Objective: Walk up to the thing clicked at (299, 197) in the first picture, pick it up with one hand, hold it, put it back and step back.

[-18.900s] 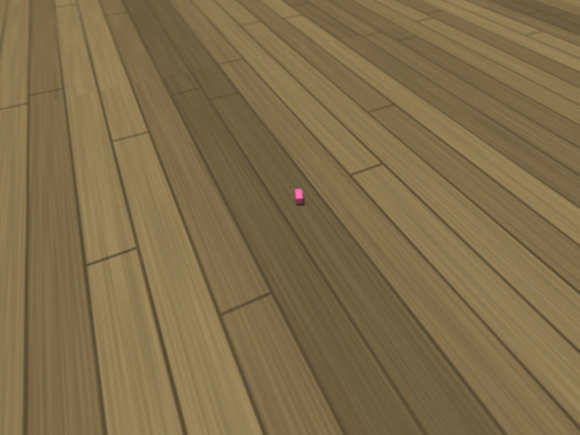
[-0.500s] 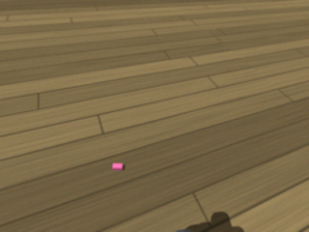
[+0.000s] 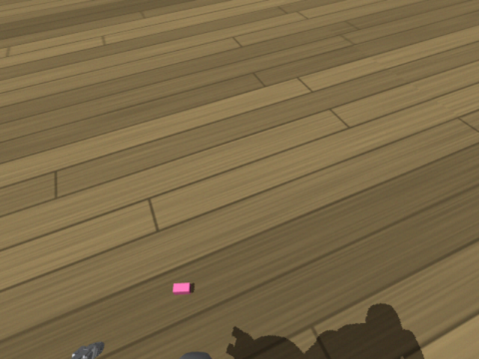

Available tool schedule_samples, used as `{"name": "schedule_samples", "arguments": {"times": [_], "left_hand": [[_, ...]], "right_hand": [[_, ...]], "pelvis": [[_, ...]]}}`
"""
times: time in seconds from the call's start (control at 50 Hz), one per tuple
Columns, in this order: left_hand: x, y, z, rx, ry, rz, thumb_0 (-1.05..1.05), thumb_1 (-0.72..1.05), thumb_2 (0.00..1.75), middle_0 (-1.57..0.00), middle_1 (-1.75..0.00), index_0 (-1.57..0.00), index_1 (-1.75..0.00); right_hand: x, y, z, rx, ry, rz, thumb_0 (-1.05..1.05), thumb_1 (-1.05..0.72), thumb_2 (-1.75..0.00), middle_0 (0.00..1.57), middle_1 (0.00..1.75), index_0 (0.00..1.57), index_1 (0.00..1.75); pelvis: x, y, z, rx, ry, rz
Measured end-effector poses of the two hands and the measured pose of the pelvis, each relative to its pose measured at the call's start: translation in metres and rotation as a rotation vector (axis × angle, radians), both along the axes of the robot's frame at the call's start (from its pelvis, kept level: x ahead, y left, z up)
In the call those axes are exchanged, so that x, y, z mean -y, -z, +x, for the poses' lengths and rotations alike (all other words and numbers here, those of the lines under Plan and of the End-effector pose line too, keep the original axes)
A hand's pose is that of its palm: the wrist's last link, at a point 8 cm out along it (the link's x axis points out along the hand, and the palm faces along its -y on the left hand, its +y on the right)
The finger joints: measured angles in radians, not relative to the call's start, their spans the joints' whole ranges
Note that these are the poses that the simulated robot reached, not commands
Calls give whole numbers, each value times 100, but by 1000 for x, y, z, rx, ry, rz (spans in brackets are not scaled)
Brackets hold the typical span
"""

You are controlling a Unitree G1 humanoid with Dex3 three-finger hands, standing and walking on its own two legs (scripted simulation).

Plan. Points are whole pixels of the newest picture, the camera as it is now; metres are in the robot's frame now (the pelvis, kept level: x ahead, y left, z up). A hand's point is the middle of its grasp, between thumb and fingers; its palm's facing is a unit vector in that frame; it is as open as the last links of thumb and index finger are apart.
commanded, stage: walk up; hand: left
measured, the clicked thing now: (182, 288) +0.50 +0.30 -0.75
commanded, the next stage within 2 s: none
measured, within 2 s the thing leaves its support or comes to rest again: neither
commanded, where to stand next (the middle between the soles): +0.14 +0.03 m, yaw +5 degrees
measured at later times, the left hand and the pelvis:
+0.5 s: hand out of the picture +0.10 +0.24 -0.17, palm faces +0.04 -0.93 -0.36, open 7.4 cm; pelvis +0.03 -0.02 -0.02, yaw +2 degrees
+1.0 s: hand out of the picture +0.03 +0.28 -0.16, palm faces +0.05 -0.90 -0.42, open 7.4 cm; pelvis +0.00 -0.01 -0.01, yaw +4 degrees
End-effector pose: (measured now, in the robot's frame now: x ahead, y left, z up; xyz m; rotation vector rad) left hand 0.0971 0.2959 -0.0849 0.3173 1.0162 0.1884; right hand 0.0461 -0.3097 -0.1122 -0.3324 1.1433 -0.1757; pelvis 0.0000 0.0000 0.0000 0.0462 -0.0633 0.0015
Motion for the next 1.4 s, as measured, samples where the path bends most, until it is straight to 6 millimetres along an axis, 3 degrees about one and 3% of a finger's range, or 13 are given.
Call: {"name": "schedule_samples", "arguments": {"times": [0.12, 0.26, 0.32, 0.42, 0.56, 0.7, 0.82, 0.94, 1.06, 1.14, 1.28, 1.4], "left_hand": [[3, 6, 4, -66, -16, 20, 1, 90, 90, -21, -30, -21, -30], [-4, 42, 11, -118, -64, -3, 1, 90, 90, -21, -30, -20, -30], [-2, 52, 14, -137, -91, -20, 1, 90, 90, -20, -30, -20, -30], [6, 51, 9, -165, -87, -26, 1, 90, 90, -20, -30, -20, -30], [12, 39, -23, -153, -98, 51, 1, 90, 90, -21, -30, -20, -30], [-13, 17, -61, -195, -117, 128, 1, 90, 90, -21, -30, -21, -30], [-42, 24, -75, -202, -140, 135, 1, 90, 90, -21, -30, -21, -30], [-34, 26, -75, -194, -126, 86, 1, 90, 90, -20, -30, -20, -30], [-12, 31, -79, -184, -125, 59, 1, 90, 90, -20, -30, -20, -30], [-3, 31, -71, -185, -116, 25, 1, 90, 90, -21, -30, -21, -30], [-2, 32, -37, -145, -96, -21, 1, 90, 90, -21, -30, -21, -30], [-6, 30, -11, -140, -90, -22, 1, 90, 90, -21, -30, -20, -30]], "right_hand": [[14, -8, 40, 10, -15, -35, 0, -90, -89, 20, 30, 20, 30], [8, 2, 69, -35, -40, -80, 0, -90, -90, 20, 30, 20, 30], [1, 1, 83, -27, -59, -74, 0, -90, -89, 20, 30, 20, 30], [-3, -1, 110, 47, -87, -54, 0, -90, -89, 20, 30, 20, 30], [4, 9, 134, 105, -107, 0, 0, -90, -89, 20, 30, 20, 30], [7, 4, 125, 89, -90, 9, 0, -90, -89, 20, 30, 20, 30], [-7, 10, 95, 22, -105, -23, 0, -90, -90, 20, 30, 20, 30], [-14, 6, 59, -17, -73, 3, 0, -90, -89, 20, 30, 20, 30], [-7, 15, 48, -22, -35, 26, 1, -90, -89, 20, 30, 20, 30], [-7, 15, 41, -28, -20, 28, 1, -90, -89, 20, 30, 20, 30], [-12, 6, 24, -103, -10, 9, 0, -90, -89, 20, 30, 20, 30], [-12, -2, 31, -128, -3, -7, 1, -90, -89, 20, 30, 20, 30]], "pelvis": [[8, -1, 29, -14, -1, -32], [7, 18, 50, -11, -35, -49], [7, 19, 50, -14, -35, -37], [13, 17, 42, -29, -33, -56], [27, 21, 29, -11, -36, -83], [17, 12, 20, -27, -46, -39], [1, 17, 5, -13, -65, -5], [3, 10, 1, -10, -61, -37], [10, 12, 0, 10, -61, -60], [5, 9, 2, 0, -59, -52], [1, 1, 10, -19, -53, -51], [1, -5, 22, -34, -55, -52]]}}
